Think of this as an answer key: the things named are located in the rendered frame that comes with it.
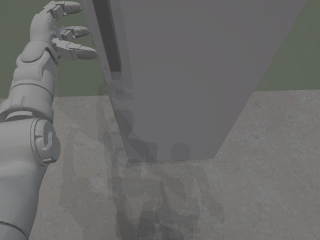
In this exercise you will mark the fridge door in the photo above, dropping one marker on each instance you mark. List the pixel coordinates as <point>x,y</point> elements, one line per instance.
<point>188,69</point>

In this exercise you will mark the left robot upper arm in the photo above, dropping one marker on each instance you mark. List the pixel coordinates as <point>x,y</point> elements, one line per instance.
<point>27,148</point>

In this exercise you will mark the left robot hand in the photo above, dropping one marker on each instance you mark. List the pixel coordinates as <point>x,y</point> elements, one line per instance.
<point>43,28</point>

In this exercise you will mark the handle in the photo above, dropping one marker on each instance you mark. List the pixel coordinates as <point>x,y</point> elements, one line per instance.
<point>107,28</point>

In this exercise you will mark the left robot forearm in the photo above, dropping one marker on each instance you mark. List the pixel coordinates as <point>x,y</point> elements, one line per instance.
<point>32,90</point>

